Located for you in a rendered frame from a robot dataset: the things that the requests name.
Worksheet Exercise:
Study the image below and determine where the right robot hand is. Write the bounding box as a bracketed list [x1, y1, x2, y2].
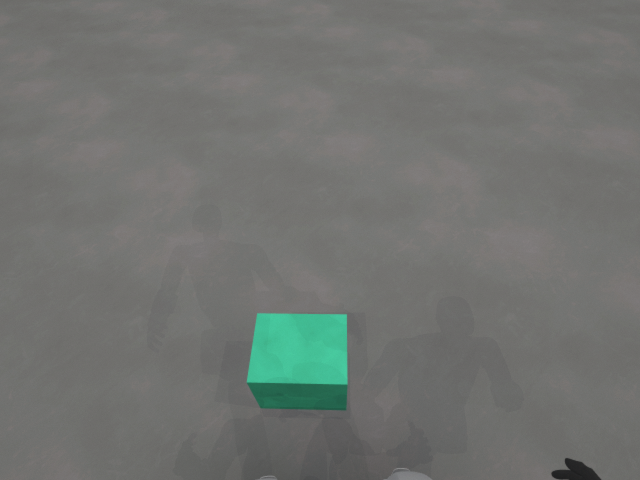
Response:
[551, 458, 601, 480]

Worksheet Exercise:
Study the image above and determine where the carton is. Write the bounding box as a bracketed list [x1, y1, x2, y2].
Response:
[247, 313, 348, 410]

